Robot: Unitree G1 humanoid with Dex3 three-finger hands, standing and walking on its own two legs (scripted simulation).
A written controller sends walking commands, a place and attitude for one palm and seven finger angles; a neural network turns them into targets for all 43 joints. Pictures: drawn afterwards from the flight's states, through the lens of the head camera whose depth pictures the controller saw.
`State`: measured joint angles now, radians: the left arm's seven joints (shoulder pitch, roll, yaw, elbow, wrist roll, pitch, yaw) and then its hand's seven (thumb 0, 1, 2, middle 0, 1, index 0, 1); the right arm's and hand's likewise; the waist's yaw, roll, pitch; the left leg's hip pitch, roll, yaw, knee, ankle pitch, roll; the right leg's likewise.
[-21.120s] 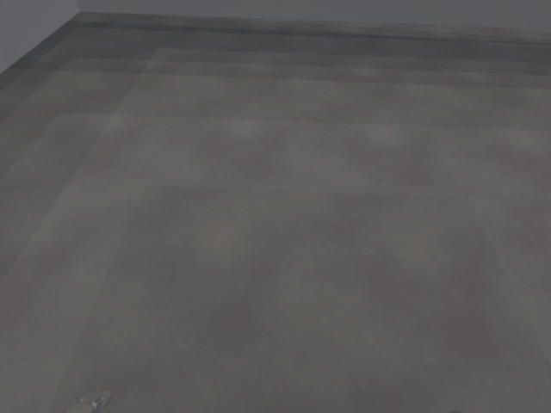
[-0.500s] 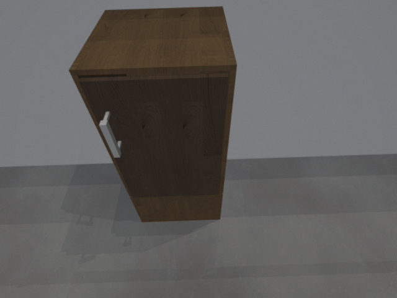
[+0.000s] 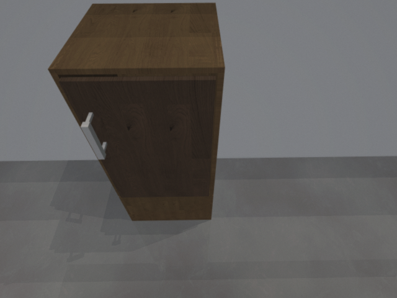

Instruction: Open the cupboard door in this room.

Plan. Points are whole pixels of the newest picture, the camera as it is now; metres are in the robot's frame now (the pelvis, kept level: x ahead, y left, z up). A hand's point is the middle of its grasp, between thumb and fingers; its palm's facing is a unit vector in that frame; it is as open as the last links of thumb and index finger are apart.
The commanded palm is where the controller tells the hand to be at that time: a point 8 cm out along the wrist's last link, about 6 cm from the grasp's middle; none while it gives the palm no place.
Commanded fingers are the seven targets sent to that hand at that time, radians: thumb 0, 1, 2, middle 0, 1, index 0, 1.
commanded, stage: come to a stop and stand still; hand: left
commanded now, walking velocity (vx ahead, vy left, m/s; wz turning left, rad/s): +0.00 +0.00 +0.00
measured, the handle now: (96, 136) +0.52 +0.32 -0.04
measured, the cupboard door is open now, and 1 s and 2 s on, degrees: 0 0 0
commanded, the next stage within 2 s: look again from close up in 1.18 s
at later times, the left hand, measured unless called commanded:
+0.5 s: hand out of the picture +0.03 +0.19 -0.18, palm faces +0.05 -0.98 -0.19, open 7.4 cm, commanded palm none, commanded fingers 0.00 0.90 0.90 -0.20 -0.30 -0.20 -0.30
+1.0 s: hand out of the picture +0.00 +0.20 -0.17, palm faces +0.04 -0.98 -0.19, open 7.4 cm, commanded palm none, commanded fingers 0.00 0.90 0.90 -0.20 -0.30 -0.20 -0.30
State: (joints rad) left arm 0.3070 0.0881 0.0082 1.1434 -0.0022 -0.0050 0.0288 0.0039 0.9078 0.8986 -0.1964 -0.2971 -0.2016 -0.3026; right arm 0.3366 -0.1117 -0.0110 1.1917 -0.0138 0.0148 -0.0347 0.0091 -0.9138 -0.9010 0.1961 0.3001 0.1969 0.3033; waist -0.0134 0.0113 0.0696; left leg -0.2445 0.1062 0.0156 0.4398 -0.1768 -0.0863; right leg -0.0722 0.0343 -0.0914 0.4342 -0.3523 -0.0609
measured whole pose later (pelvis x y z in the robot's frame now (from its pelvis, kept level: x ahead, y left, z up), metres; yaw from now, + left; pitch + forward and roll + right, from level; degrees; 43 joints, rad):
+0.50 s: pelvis +0.04 +0.02 +0.00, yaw -1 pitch -1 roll +1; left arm 0.29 0.14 0.02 1.12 0.01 -0.01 0.04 0.00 0.91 0.90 -0.19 -0.30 -0.20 -0.30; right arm 0.19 -0.15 -0.02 1.14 -0.01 -0.01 -0.05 0.01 -0.93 -0.90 0.20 0.30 0.20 0.30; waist 0.01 -0.03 0.04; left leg -0.18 0.07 0.05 0.47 -0.26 -0.06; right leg 0.00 -0.01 -0.06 0.41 -0.40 -0.02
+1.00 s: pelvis +0.02 +0.03 +0.00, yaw +0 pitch -2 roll +1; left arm 0.31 0.15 0.01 1.13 0.00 0.00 0.04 0.00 0.91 0.90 -0.19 -0.30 -0.20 -0.30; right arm 0.26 -0.14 0.00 1.17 -0.01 0.00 -0.03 0.01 -0.91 -0.90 0.20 0.30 0.20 0.30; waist 0.01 -0.02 0.06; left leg -0.17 0.05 0.05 0.41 -0.20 -0.04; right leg 0.02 -0.03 -0.07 0.37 -0.35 0.00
